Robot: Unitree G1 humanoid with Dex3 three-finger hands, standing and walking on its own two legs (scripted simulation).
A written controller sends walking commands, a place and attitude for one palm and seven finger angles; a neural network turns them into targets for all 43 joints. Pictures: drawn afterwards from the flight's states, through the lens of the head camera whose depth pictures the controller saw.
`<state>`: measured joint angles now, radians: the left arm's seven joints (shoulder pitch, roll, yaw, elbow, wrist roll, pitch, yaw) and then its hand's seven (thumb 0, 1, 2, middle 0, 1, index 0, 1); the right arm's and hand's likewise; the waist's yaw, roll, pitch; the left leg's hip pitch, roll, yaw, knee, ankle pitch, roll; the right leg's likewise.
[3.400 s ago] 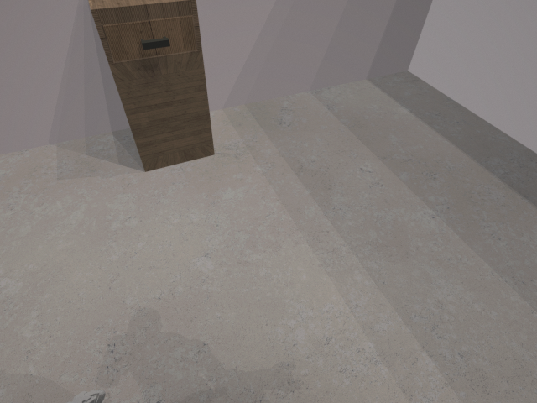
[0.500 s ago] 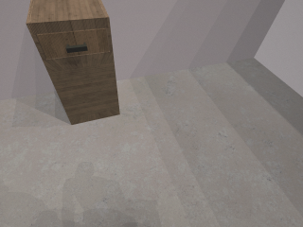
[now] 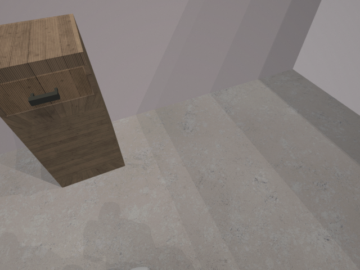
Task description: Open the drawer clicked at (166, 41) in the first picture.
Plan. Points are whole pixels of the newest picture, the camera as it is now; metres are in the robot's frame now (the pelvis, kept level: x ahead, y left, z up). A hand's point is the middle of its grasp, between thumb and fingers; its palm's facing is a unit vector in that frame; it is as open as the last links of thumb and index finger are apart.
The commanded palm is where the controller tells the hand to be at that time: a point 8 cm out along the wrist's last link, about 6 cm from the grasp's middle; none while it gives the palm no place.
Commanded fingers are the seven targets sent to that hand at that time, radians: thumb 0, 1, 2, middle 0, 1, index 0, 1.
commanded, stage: turn to face it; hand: left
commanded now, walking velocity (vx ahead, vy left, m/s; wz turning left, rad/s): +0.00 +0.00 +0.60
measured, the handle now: (44, 95) +0.76 +0.59 -0.08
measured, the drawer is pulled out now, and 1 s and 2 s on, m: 0.00 0.00 0.00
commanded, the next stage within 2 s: take the last steps up to it in 0.82 s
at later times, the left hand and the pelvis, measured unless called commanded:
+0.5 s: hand out of the picture +0.11 +0.26 -0.18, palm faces +0.27 -0.94 -0.20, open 7.4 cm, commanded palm none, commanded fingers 0.00 0.90 0.90 -0.20 -0.30 -0.20 -0.30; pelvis +0.11 +0.06 +0.00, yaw +12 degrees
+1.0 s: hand out of the picture +0.11 +0.20 -0.15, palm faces +0.38 -0.89 -0.24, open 7.4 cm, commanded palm none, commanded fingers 0.00 0.90 0.90 -0.20 -0.30 -0.20 -0.30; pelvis +0.12 +0.00 +0.01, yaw +22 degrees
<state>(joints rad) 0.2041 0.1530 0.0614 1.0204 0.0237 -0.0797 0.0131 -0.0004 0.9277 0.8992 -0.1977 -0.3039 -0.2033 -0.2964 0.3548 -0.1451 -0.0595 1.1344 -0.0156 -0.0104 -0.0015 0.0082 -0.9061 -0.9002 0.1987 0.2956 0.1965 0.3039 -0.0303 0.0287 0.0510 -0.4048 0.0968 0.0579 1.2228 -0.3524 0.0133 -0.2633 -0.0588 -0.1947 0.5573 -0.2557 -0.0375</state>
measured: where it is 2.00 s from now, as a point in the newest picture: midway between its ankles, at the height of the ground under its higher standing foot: (152, 257)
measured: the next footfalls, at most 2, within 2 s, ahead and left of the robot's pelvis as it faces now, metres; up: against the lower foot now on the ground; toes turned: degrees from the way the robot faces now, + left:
left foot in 0.30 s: +0.21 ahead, +0.14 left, +0.00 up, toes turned +18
right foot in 0.86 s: +0.19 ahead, -0.09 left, +0.00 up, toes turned +15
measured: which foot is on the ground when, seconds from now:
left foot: up 0.00-0.28, down 0.30-0.86, up 0.88-1.00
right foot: down 0.00-0.30, up 0.32-0.84, down 0.86-1.00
